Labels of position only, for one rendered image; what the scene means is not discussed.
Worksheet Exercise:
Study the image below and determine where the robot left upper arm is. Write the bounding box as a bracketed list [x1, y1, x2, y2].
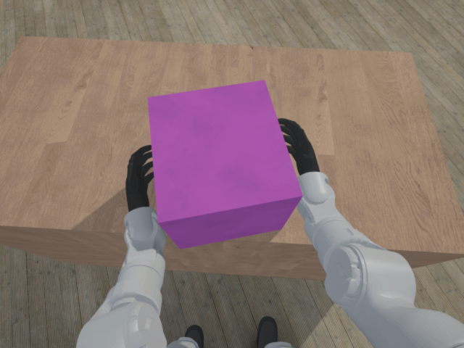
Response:
[76, 302, 167, 348]

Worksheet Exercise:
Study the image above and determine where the left robot shin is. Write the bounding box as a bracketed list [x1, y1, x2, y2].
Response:
[179, 337, 199, 347]

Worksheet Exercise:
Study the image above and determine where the left robot hand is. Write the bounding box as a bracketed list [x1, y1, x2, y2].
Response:
[125, 145, 154, 212]

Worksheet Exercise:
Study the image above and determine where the carton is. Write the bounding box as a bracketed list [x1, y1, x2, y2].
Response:
[147, 80, 303, 249]

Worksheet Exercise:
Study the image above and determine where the pedestal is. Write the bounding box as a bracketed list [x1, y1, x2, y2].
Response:
[0, 36, 464, 281]

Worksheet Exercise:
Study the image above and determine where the robot right forearm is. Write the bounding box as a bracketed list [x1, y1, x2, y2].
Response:
[297, 172, 416, 293]

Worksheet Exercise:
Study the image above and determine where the robot left forearm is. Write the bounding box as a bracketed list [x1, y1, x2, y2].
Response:
[76, 207, 166, 346]

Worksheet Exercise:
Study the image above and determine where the robot right foot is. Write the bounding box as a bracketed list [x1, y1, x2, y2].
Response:
[257, 316, 278, 348]

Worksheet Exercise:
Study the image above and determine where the robot right upper arm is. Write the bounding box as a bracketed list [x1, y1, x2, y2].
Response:
[324, 244, 464, 348]

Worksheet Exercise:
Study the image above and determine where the right robot hand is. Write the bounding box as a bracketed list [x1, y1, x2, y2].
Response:
[278, 118, 320, 175]

